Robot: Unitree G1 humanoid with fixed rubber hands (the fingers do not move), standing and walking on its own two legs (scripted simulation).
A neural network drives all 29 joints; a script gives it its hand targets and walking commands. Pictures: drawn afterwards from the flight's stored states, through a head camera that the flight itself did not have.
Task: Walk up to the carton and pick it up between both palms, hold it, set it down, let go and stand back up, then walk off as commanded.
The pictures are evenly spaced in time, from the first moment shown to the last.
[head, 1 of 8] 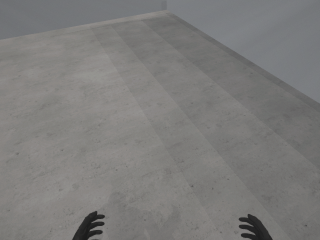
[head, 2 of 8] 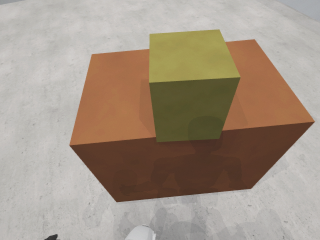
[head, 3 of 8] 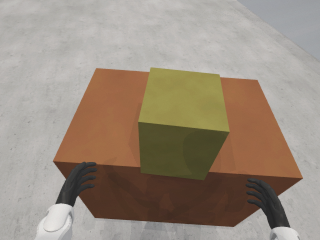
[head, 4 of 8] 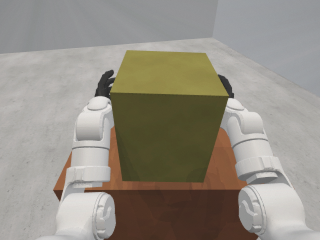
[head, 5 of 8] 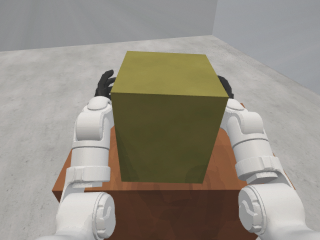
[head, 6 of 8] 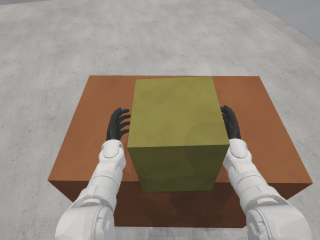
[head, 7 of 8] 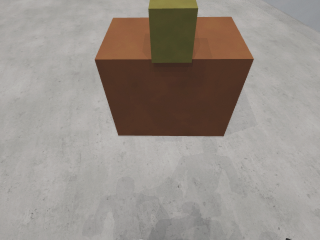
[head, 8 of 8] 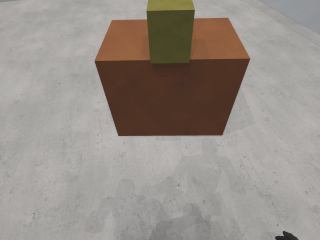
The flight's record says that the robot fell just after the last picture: no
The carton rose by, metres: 0.19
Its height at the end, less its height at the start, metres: +0.00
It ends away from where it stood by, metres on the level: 0.01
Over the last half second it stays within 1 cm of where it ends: yes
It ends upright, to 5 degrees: yes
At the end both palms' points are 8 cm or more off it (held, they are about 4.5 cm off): yes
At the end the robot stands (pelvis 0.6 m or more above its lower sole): yes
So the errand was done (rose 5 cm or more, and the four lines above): yes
